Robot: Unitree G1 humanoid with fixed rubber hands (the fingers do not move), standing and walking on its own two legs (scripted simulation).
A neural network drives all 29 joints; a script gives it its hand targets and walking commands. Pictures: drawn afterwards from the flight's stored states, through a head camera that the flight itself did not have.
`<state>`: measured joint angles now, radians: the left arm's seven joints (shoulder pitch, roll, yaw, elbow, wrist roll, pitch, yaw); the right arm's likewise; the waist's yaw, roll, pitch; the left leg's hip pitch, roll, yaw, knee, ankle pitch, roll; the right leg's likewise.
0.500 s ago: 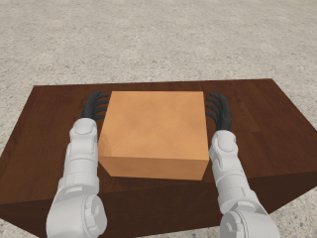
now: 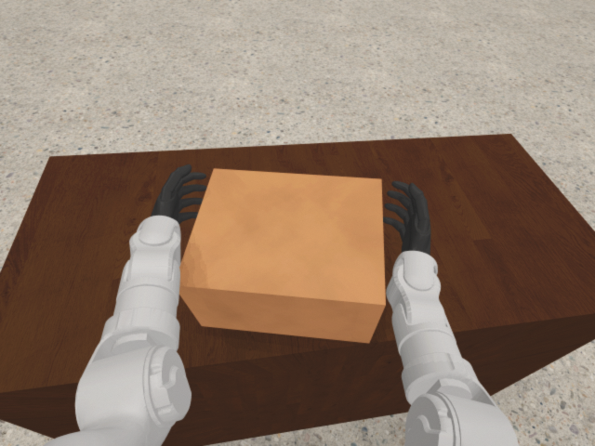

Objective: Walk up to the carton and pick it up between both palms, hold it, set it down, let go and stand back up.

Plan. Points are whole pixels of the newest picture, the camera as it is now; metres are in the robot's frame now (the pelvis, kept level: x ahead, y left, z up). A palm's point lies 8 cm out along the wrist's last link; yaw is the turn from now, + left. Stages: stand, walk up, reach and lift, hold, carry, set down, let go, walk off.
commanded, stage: set down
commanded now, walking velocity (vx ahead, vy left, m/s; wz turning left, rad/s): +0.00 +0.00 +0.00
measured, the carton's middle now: (289, 254) +0.39 -0.01 +0.01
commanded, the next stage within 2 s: none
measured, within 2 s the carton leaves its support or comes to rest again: rests again in 0.56 s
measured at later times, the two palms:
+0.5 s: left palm (171, 222) +0.43 +0.16 +0.06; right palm (406, 254) +0.35 -0.17 +0.05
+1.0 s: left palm (177, 223) +0.43 +0.16 +0.05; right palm (409, 262) +0.34 -0.18 +0.04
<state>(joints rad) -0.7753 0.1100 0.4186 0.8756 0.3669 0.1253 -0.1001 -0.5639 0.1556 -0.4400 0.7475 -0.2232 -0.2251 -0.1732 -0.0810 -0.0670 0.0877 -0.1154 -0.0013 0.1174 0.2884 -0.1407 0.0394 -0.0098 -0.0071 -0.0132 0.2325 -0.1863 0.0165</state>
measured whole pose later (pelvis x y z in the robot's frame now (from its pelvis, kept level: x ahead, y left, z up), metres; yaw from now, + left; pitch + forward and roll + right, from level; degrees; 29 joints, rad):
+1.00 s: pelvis -0.01 +0.00 +0.00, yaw +0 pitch +7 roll -1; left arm -0.91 0.15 0.46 1.14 0.40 -0.09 -0.09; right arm -0.60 0.17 -0.60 0.88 -0.33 -0.37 -0.19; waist -0.07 -0.05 0.01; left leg -0.33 0.02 0.11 0.33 -0.11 0.04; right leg -0.22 0.01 -0.02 0.26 -0.16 0.01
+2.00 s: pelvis -0.02 +0.00 +0.00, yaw +0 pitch +9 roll -1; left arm -0.94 0.12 0.59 1.13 0.53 -0.12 -0.13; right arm -0.64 0.19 -0.69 0.89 -0.41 -0.42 -0.17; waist -0.06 -0.05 0.01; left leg -0.39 0.02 0.11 0.36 -0.12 0.04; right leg -0.29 0.01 -0.02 0.31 -0.17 0.01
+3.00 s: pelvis -0.04 +0.02 -0.02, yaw +1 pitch +14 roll -3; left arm -1.06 0.44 -0.20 1.31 -0.32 -0.10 -0.07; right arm -0.85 -0.25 0.01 1.09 0.40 -0.06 -0.17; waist -0.16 0.02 -0.19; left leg -0.64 0.03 0.08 0.57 -0.18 0.07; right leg -0.50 0.01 -0.05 0.48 -0.22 0.03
